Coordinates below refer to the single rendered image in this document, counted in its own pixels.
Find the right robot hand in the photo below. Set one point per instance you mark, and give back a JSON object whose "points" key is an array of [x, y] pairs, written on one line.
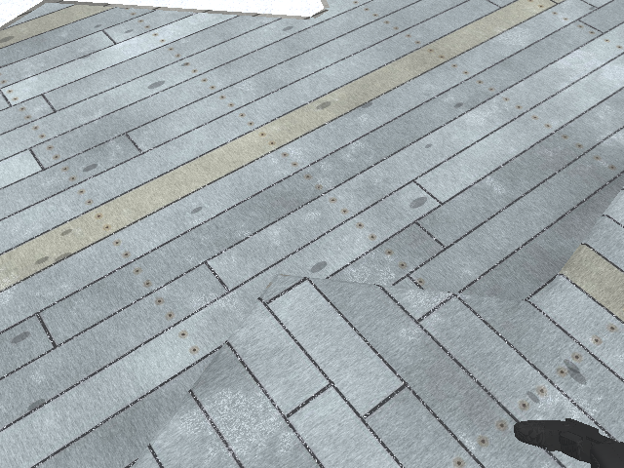
{"points": [[573, 438]]}

